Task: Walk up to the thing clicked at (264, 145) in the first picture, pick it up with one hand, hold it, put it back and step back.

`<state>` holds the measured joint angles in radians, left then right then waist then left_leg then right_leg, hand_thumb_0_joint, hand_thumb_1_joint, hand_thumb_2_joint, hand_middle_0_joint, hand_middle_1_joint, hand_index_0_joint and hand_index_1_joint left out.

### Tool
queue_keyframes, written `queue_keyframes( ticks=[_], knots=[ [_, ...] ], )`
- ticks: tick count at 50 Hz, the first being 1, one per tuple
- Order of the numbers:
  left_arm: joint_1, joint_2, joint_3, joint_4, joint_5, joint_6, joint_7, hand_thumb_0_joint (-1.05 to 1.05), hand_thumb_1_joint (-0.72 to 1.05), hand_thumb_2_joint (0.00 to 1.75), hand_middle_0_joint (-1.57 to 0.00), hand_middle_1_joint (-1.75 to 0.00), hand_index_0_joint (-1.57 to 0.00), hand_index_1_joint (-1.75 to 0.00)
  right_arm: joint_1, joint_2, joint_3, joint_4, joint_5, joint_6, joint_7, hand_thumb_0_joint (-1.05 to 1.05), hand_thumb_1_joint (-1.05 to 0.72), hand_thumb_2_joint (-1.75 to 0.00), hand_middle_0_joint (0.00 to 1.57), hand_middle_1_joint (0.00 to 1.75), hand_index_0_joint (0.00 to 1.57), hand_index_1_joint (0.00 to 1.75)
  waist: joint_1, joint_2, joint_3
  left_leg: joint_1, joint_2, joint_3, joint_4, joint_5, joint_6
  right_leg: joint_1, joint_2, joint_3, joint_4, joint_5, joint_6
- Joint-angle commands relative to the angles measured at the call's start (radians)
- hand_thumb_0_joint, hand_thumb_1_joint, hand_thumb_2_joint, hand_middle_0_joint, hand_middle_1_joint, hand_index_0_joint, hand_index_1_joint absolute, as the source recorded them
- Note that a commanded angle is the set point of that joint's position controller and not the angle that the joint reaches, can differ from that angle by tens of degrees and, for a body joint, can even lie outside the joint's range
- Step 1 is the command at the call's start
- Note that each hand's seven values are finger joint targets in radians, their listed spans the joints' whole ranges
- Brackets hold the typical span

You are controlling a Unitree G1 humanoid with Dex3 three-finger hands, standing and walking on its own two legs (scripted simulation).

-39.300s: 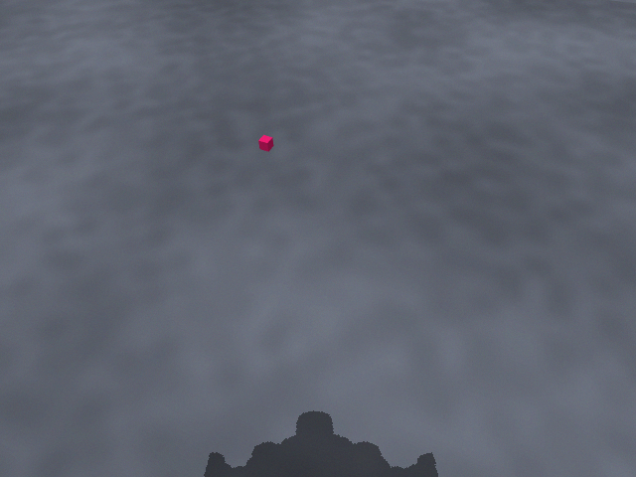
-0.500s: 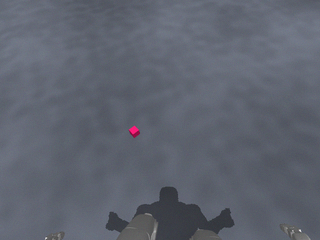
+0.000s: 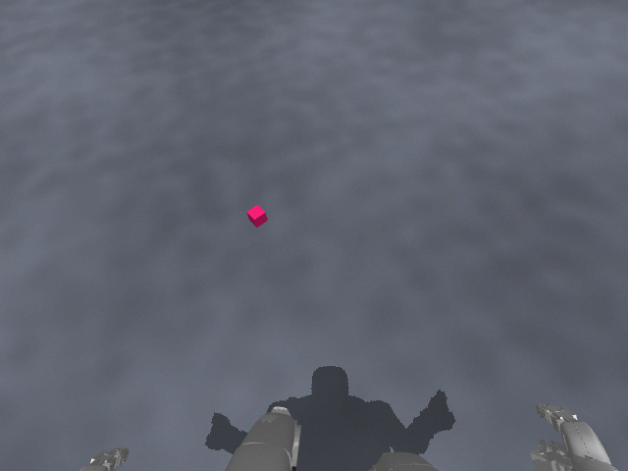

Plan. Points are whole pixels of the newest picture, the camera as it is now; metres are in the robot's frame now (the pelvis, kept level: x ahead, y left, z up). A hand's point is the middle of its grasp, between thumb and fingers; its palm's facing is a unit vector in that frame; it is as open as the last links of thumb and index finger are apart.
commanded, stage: step back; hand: left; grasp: from above
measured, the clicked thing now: (257, 216) +1.00 +0.31 -0.72
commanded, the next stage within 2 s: stand in 1.16 s
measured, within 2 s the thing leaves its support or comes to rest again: neither
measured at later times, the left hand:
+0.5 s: hand out of the picture -0.08 +0.28 -0.13, palm faces +0.10 -0.91 -0.40, open 7.4 cm
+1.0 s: hand out of the picture -0.01 +0.30 -0.14, palm faces +0.08 -0.93 -0.36, open 7.4 cm
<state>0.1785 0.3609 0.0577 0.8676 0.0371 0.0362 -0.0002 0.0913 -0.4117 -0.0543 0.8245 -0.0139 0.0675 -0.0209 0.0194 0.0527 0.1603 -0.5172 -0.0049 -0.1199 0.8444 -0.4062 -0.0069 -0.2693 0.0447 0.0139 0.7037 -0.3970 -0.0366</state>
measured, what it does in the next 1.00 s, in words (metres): steps on the spot: left foot, then left foot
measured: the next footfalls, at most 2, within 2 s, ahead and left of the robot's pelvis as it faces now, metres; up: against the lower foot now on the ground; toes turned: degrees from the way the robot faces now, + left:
left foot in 0.28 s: -0.07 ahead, +0.14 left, +0.00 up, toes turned +5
left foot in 0.82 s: +0.00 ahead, +0.16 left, +0.00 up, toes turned +6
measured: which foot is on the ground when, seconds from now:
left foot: up 0.00-0.26, down 0.28-0.54, up 0.56-0.80, down 0.82-1.00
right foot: down 0.00-1.00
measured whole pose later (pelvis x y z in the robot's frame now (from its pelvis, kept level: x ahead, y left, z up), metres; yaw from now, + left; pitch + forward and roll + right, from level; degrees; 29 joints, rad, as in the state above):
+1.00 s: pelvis -0.05 +0.03 +0.02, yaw +4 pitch -2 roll -1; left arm 0.17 0.39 0.03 1.02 0.01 -0.02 0.00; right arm 0.13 -0.33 -0.03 1.04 -0.02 0.00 0.01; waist 0.02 -0.01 0.08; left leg -0.27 0.03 0.02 0.58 -0.28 -0.01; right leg -0.22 -0.01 0.02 0.56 -0.30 0.02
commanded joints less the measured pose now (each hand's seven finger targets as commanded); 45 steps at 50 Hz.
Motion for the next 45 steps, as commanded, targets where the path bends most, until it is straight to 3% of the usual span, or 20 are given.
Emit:
queue_keyframes(
  ticks=[1,4,9,13,14,15,16,17,19,24,26,27,28,29,33,39,41,42,43,45],
  knots=[
    [-0.136,0.287,0.08,-0.119,0.004,-0.041,0.037,0.0,0.9,0.9,-0.2,-0.3,-0.2,-0.3,0.064,-0.183,-0.05,-0.036,0.01,-0.016,-0.015,0.0,-0.9,-0.9,0.2,0.3,0.2,0.3,-0.052,-0.099,-0.095,0.02,-0.104,-0.103,0.412,-0.072,0.004,-0.136,-0.31,0.257,-0.286,0.412,-0.174],
    [-0.052,0.264,0.086,-0.103,0.013,-0.05,0.035,0.0,0.9,0.9,-0.2,-0.3,-0.2,-0.3,0.095,-0.177,-0.045,-0.015,-0.006,-0.029,-0.008,0.0,-0.9,-0.9,0.2,0.3,0.2,0.3,0.002,-0.158,-0.159,0.004,-0.09,-0.041,0.359,-0.039,-0.018,0.011,-0.252,0.209,-0.261,0.247,-0.15],
    [0.071,0.29,0.101,-0.057,0.014,-0.057,0.026,0.0,0.9,0.9,-0.2,-0.3,-0.2,-0.3,0.03,-0.174,-0.047,-0.012,-0.022,-0.046,0.009,0.0,-0.9,-0.9,0.2,0.3,0.2,0.3,0.08,-0.231,-0.161,-0.021,-0.025,0.017,-0.014,-0.139,-0.019,0.194,-0.305,0.334,-0.349,-0.242,-0.16],
    [-0.018,0.304,0.087,-0.058,0.006,-0.043,0.011,0.0,0.9,0.9,-0.2,-0.3,-0.2,-0.3,0.183,-0.158,-0.056,0.089,-0.014,-0.064,0.029,0.0,-0.9,-0.9,0.2,0.3,0.2,0.3,-0.011,-0.22,-0.155,0.368,-0.032,0.157,-0.422,-0.008,0.038,-0.058,-0.27,0.204,-0.339,-0.253,-0.101],
    [0.016,0.259,0.067,-0.052,0.007,-0.041,0.008,0.0,0.9,0.9,-0.2,-0.3,-0.2,-0.3,0.196,-0.164,-0.064,0.106,-0.021,-0.069,0.028,0.0,-0.9,-0.9,0.2,0.3,0.2,0.3,-0.021,-0.14,-0.153,0.461,-0.03,0.115,-0.497,0.023,0.051,-0.129,-0.216,0.147,-0.257,-0.238,-0.064],
    [0.03,0.21,0.047,-0.054,0.002,-0.042,0.005,0.0,0.9,0.9,-0.2,-0.3,-0.2,-0.3,0.22,-0.209,-0.077,0.106,-0.037,-0.078,0.025,0.0,-0.9,-0.9,0.2,0.3,0.2,0.3,-0.038,0.016,-0.165,0.555,0.112,-0.145,-0.563,-0.173,0.091,-0.296,-0.149,0.078,-0.094,-0.208,-0.01],
    [-0.052,0.2,0.051,-0.051,-0.018,-0.045,0.006,0.0,0.9,0.9,-0.2,-0.3,-0.2,-0.3,0.144,-0.291,-0.077,0.079,-0.041,-0.081,0.024,0.0,-0.9,-0.9,0.2,0.3,0.2,0.3,-0.06,0.171,-0.088,0.316,0.338,-0.471,-0.676,-0.549,0.204,-0.345,-0.042,-0.047,0.078,-0.186,0.035],
    [-0.092,0.272,0.074,-0.04,-0.009,-0.049,0.006,0.0,0.9,0.9,-0.2,-0.3,-0.2,-0.3,0.081,-0.298,-0.08,0.063,-0.027,-0.087,0.027,0.0,-0.9,-0.9,0.2,0.3,0.2,0.3,-0.052,0.086,0.0,0.131,0.377,-0.466,-0.706,-0.558,0.263,-0.244,-0.094,0.053,0.179,-0.143,0.032],
    [-0.023,0.214,0.058,-0.005,-0.025,-0.058,-0.011,0.0,0.9,0.9,-0.2,-0.3,-0.2,-0.3,0.019,-0.191,-0.042,0.06,-0.034,-0.106,0.02,0.0,-0.9,-0.9,0.2,0.3,0.2,0.3,0.002,0.006,-0.038,0.244,0.225,-0.211,-0.609,-0.205,0.179,-0.209,-0.072,0.062,0.163,-0.016,0.022],
    [0.085,0.207,0.065,0.063,-0.015,-0.071,-0.017,0.0,0.9,0.9,-0.2,-0.3,-0.2,-0.3,-0.007,-0.215,-0.058,0.055,-0.038,-0.08,0.032,0.0,-0.9,-0.9,0.2,0.3,0.2,0.3,0.019,0.136,-0.075,0.11,0.181,-0.068,-0.534,-0.304,0.144,0.098,-0.032,-0.064,-0.127,0.031,0.028],
    [0.129,0.223,0.074,0.088,0.001,-0.087,0.001,0.0,0.9,0.9,-0.2,-0.3,-0.2,-0.3,0.057,-0.148,-0.042,0.064,-0.028,-0.063,0.028,0.0,-0.9,-0.9,0.2,0.3,0.2,0.3,0.035,-0.014,-0.09,0.03,0.116,0.001,-0.295,-0.255,0.1,0.25,-0.026,0.022,-0.293,0.009,0.01],
    [0.157,0.299,0.09,0.085,0.014,-0.097,0.011,0.0,0.9,0.9,-0.2,-0.3,-0.2,-0.3,0.038,-0.091,-0.028,0.034,-0.019,-0.064,0.03,0.0,-0.9,-0.9,0.2,0.3,0.2,0.3,0.053,-0.214,-0.076,-0.13,-0.005,0.079,-0.055,-0.217,0.043,0.239,-0.239,0.425,-0.456,-0.27,-0.07],
    [0.117,0.366,0.102,0.065,0.012,-0.1,0.01,0.0,0.9,0.9,-0.2,-0.3,-0.2,-0.3,0.029,-0.138,-0.041,0.044,-0.026,-0.06,0.019,0.0,-0.9,-0.9,0.2,0.3,0.2,0.3,0.054,-0.21,-0.028,-0.073,-0.015,0.012,0.083,-0.188,0.031,0.046,-0.408,0.643,-0.561,-0.53,-0.152],
    [0.063,0.359,0.101,0.039,0.006,-0.105,0.011,0.0,0.9,0.9,-0.2,-0.3,-0.2,-0.3,0.056,-0.183,-0.055,0.058,-0.022,-0.065,0.02,0.0,-0.9,-0.9,0.2,0.3,0.2,0.3,0.025,-0.136,0.007,-0.053,0.016,-0.047,0.114,-0.136,0.03,-0.005,-0.424,0.652,-0.551,-0.52,-0.199],
    [0.017,0.286,0.082,0.037,-0.001,-0.118,0.014,0.0,0.9,0.9,-0.2,-0.3,-0.2,-0.3,0.137,-0.164,-0.055,0.106,-0.019,-0.076,0.033,0.0,-0.9,-0.9,0.2,0.3,0.2,0.3,-0.01,-0.135,-0.082,0.068,0.045,-0.003,0.07,-0.006,0.013,-0.015,-0.303,0.343,-0.471,-0.217,-0.133],
    [-0.023,0.273,0.058,0.024,-0.01,-0.095,0.008,0.0,0.9,0.9,-0.2,-0.3,-0.2,-0.3,0.115,-0.122,-0.047,0.119,-0.021,-0.083,0.033,0.0,-0.9,-0.9,0.2,0.3,0.2,0.3,-0.019,-0.181,-0.137,0.307,0.022,0.15,-0.291,0.08,0.005,-0.075,-0.249,0.165,-0.309,0.118,-0.104],
    [-0.017,0.212,0.03,0.022,-0.018,-0.085,0.007,0.0,0.9,0.9,-0.2,-0.3,-0.2,-0.3,0.121,-0.135,-0.053,0.135,-0.028,-0.096,0.018,0.0,-0.9,-0.9,0.2,0.3,0.2,0.3,-0.037,-0.113,-0.181,0.419,0.046,0.084,-0.423,0.198,0.025,-0.099,-0.2,0.111,-0.176,0.289,-0.052],
    [0.004,0.167,0.012,0.02,-0.03,-0.082,0.005,0.0,0.9,0.9,-0.2,-0.3,-0.2,-0.3,0.102,-0.181,-0.057,0.125,-0.033,-0.106,0.011,0.0,-0.9,-0.9,0.2,0.3,0.2,0.3,-0.024,0.018,-0.216,0.426,0.199,-0.124,-0.484,0.22,0.071,-0.121,-0.126,0.069,-0.081,0.283,-0.004],
    [0.015,0.176,0.014,0.042,-0.045,-0.073,0.01,0.0,0.9,0.9,-0.2,-0.3,-0.2,-0.3,0.028,-0.228,-0.054,0.105,-0.022,-0.107,0.013,0.0,-0.9,-0.9,0.2,0.3,0.2,0.3,0.006,0.072,-0.205,0.314,0.297,-0.229,-0.522,0.112,0.155,-0.067,-0.049,-0.005,-0.053,0.026,0.022],
    [0.023,0.198,0.016,0.08,-0.034,-0.077,0.011,0.0,0.9,0.9,-0.2,-0.3,-0.2,-0.3,-0.024,-0.197,-0.039,0.115,-0.016,-0.103,0.019,0.0,-0.9,-0.9,0.2,0.3,0.2,0.3,0.023,0.018,-0.184,0.236,0.255,-0.123,-0.474,0.169,0.148,0.065,-0.069,0.016,-0.142,0.027,0.011]
  ],
)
